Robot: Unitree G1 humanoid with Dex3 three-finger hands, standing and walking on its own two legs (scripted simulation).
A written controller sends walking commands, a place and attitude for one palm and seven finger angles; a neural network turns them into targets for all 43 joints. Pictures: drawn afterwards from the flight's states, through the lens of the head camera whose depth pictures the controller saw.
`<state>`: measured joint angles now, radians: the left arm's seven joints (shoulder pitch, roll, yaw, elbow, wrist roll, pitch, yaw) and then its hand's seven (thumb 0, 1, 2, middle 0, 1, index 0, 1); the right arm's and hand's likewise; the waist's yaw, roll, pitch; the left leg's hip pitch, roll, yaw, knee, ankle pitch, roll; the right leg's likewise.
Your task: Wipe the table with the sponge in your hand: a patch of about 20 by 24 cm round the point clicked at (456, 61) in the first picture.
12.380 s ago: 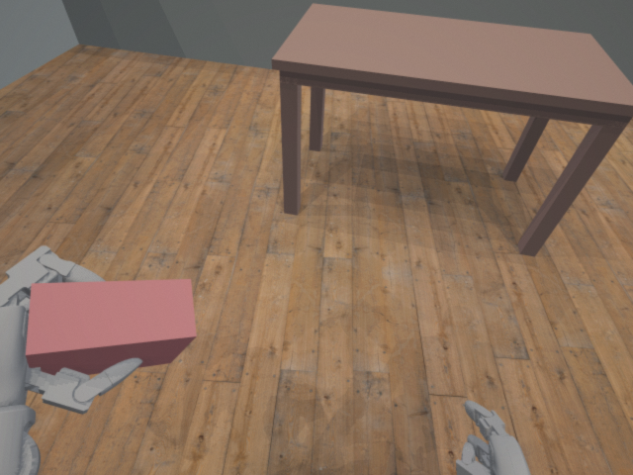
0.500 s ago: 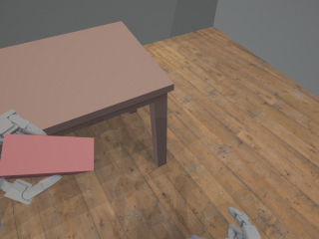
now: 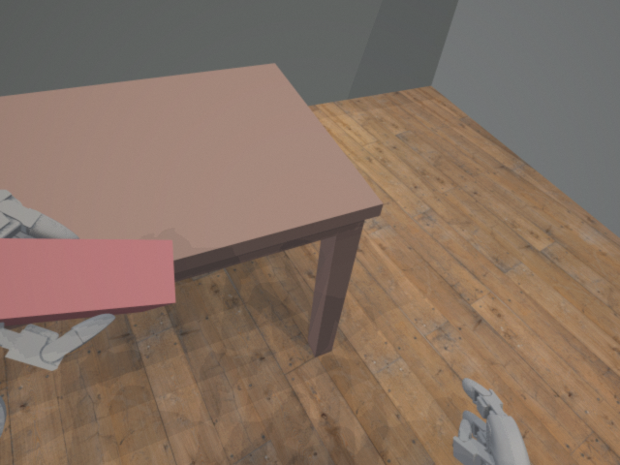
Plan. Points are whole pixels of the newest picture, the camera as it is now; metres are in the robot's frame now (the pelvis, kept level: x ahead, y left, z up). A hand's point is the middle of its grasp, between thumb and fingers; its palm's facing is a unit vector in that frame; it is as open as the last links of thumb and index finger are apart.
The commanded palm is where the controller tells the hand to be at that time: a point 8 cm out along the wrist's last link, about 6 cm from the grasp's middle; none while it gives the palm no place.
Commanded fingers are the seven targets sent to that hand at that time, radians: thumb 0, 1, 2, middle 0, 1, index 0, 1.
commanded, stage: shuffle to correct the standing spot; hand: left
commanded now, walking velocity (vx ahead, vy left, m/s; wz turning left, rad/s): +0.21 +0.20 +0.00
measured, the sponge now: (110, 281) +0.24 +0.22 +0.17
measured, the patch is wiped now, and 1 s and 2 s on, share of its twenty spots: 0.00 0.00 0.00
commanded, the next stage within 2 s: none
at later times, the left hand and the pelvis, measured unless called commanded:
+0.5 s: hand (26, 247) +0.27 +0.31 +0.18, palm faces +0.44 -0.78 -0.45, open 10.1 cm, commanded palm +0.21 +0.34 +0.19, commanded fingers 0.00 0.10 1.30 -1.20 -1.60 -1.20 -1.60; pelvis +0.06 +0.06 +0.01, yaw +2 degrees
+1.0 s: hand out of the picture +0.30 +0.38 +0.18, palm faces +0.46 -0.74 -0.49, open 10.1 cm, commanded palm +0.26 +0.40 +0.19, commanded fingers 0.00 0.10 1.30 -1.20 -1.60 -1.20 -1.60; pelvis +0.11 +0.12 +0.02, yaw +3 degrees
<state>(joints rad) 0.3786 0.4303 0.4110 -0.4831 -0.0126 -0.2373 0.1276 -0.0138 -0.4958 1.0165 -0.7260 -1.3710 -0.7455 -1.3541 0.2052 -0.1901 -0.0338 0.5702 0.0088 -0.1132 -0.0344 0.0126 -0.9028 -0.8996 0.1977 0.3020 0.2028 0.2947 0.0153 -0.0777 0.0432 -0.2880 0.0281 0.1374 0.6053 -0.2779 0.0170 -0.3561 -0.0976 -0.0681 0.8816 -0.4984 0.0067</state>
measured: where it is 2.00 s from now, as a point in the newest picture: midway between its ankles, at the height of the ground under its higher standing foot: outside the picture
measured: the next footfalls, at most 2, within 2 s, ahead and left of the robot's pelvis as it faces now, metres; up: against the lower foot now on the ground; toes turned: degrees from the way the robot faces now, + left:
right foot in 0.22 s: +0.10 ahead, -0.05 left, +0.00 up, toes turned -8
left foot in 0.58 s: +0.17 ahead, +0.26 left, +0.00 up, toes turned +7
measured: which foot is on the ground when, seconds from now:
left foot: down 0.00-0.22, up 0.24-0.56, down 0.58-0.80, up 0.82-1.00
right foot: up 0.00-0.20, down 0.22-0.58, up 0.60-0.76, down 0.78-1.00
